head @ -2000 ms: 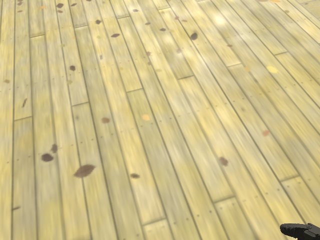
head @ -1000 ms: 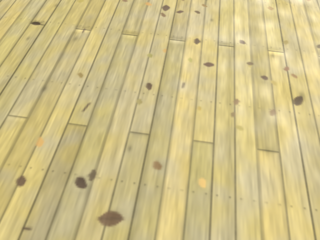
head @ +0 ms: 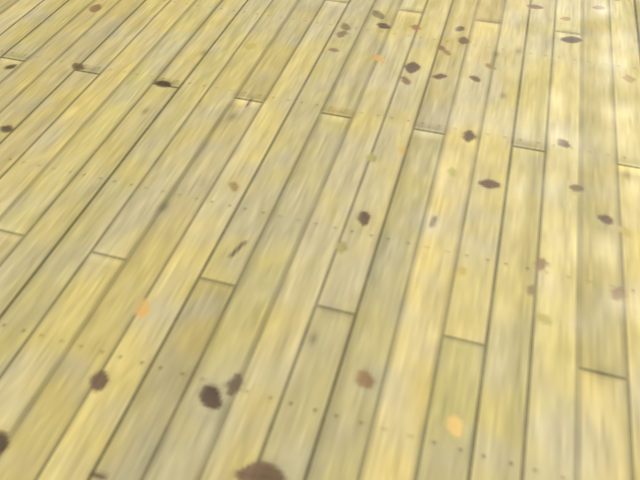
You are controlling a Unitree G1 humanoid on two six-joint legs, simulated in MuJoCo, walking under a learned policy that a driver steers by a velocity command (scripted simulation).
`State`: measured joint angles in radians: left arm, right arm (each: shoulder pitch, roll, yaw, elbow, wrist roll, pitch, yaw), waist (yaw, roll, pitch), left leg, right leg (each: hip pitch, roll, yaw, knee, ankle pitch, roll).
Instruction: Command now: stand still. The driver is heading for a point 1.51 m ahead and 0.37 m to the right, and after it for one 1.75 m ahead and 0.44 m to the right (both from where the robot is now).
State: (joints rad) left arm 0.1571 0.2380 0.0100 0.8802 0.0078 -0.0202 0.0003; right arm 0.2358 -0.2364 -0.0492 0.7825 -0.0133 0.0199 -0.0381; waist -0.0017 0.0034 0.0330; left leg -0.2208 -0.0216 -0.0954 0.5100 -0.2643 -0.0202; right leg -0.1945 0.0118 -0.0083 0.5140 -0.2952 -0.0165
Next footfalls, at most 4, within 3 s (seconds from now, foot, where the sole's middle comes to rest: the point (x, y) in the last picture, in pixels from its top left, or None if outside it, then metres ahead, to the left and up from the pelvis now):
0.42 left None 0.10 0.15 -0.77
0.90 right None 0.46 -0.08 -0.77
1.38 left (319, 367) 0.78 0.04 -0.77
1.88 right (467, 331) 0.87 -0.32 -0.77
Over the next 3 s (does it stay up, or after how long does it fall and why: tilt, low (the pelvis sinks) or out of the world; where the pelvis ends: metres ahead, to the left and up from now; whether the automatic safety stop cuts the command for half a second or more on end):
stays up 1.26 -0.38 0.00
